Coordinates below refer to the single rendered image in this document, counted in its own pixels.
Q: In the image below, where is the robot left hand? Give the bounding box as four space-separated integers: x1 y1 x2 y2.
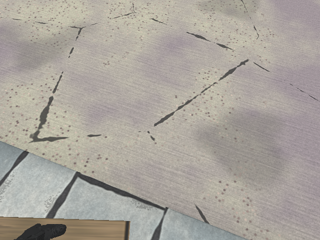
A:
14 223 67 240

